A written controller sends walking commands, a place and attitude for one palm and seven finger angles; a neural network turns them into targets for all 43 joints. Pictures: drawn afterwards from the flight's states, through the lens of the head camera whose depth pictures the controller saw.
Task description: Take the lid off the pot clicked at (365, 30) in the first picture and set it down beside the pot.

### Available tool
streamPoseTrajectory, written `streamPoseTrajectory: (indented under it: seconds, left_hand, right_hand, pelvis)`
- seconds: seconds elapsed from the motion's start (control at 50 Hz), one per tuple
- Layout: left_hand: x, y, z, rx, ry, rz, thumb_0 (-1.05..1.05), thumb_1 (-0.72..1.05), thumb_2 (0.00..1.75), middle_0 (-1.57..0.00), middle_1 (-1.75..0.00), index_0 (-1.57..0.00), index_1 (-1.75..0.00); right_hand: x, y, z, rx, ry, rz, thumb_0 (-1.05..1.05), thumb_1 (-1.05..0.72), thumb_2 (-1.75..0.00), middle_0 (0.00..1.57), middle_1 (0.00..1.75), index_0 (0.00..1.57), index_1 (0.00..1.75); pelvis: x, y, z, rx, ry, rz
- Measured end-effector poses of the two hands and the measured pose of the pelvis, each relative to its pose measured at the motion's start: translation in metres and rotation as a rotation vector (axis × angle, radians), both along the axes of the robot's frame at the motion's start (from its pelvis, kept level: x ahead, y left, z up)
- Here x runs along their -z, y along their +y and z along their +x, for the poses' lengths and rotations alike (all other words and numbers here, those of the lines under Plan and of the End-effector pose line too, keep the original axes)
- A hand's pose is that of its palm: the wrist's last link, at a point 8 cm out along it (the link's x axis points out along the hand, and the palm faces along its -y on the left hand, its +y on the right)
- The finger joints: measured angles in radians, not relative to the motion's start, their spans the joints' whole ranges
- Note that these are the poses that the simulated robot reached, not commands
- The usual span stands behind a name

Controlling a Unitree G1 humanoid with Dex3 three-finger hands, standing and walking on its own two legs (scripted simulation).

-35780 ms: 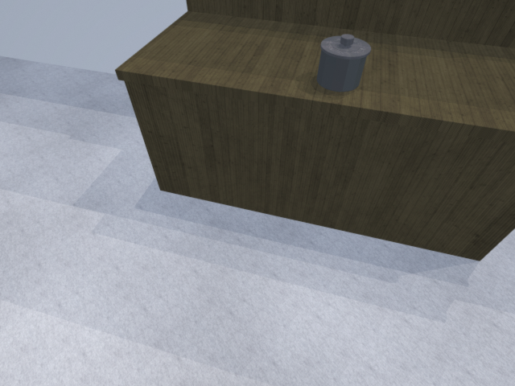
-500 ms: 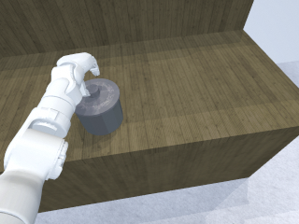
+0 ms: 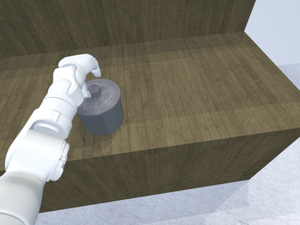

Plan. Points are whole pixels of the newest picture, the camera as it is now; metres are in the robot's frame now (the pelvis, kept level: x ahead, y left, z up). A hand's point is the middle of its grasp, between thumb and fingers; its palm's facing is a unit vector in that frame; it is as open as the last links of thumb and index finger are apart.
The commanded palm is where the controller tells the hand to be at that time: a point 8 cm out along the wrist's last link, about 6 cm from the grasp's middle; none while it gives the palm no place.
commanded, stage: move the open hand above the knob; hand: left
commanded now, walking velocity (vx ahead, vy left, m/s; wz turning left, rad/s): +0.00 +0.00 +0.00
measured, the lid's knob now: (93, 91) +0.50 +0.17 +0.07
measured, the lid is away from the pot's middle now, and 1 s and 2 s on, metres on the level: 0.00 0.00 0.00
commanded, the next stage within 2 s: lower the open fingers around the knob in 1.98 s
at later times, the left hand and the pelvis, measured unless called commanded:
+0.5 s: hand (87, 81) +0.49 +0.17 +0.13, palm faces -0.31 -0.07 -0.95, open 10.4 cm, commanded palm +0.48 +0.17 +0.19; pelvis +0.01 +0.00 +0.00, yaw +0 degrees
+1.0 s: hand (86, 82) +0.47 +0.17 +0.13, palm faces -0.29 -0.08 -0.95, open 10.4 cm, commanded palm +0.47 +0.17 +0.19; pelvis +0.00 +0.00 +0.00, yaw +0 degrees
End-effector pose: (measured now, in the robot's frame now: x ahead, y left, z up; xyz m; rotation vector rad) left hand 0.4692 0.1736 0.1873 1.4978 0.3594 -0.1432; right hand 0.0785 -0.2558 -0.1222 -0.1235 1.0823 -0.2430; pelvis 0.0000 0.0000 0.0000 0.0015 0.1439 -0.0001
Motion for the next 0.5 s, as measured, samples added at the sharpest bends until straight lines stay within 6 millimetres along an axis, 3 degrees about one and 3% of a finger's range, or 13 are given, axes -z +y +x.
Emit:
streamPoseTrajectory:
  seconds: [0.5]
  left_hand:
    - [0.002,-0.007,0.014,0.013,-0.005,0.001,0.00,-0.17,1.13,-0.65,-0.43,-0.65,-0.43]
  right_hand:
    - [0.004,0.000,-0.020,0.031,0.067,-0.002,0.00,-0.90,-0.90,0.21,0.30,0.20,0.30]
  pelvis:
    - [0.000,0.002,0.006,0.007,0.019,-0.002]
